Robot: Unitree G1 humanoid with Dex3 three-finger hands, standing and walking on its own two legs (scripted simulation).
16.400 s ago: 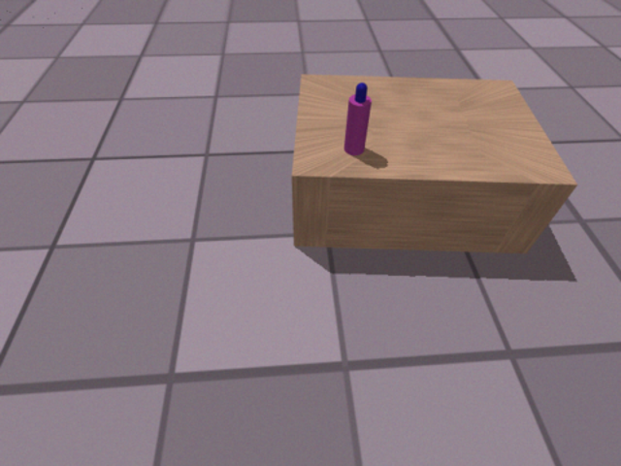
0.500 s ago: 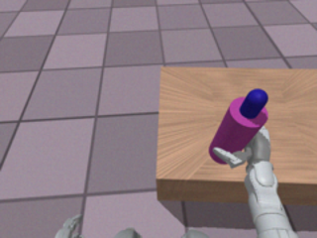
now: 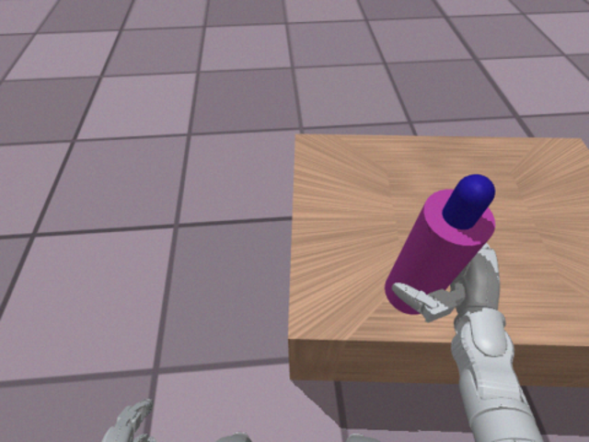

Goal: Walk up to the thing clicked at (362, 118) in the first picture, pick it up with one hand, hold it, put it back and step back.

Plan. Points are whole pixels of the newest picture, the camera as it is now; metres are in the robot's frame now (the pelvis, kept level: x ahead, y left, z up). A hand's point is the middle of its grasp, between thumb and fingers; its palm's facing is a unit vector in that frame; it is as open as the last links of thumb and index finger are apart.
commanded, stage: hold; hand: right
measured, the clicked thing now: (437, 249) +0.33 -0.16 +0.09
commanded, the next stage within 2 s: none
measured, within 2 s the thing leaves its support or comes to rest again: neither
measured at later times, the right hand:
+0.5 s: hand (432, 266) +0.33 -0.17 +0.05, palm faces +0.16 +0.99 -0.02, open 10.6 cm
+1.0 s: hand (429, 267) +0.33 -0.17 +0.05, palm faces +0.16 +0.99 -0.02, open 10.6 cm
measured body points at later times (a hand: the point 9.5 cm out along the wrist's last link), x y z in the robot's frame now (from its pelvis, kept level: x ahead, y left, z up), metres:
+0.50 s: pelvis +0.00 +0.00 +0.00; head +0.04 -0.01 +0.45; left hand +0.13 +0.24 -0.11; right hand +0.32 -0.22 +0.05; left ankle +0.01 +0.13 -0.70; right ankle +0.00 -0.12 -0.71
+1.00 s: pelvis +0.00 +0.00 +0.00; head +0.04 +0.00 +0.45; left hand +0.12 +0.25 -0.11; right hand +0.32 -0.22 +0.05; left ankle +0.01 +0.13 -0.70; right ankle +0.00 -0.12 -0.71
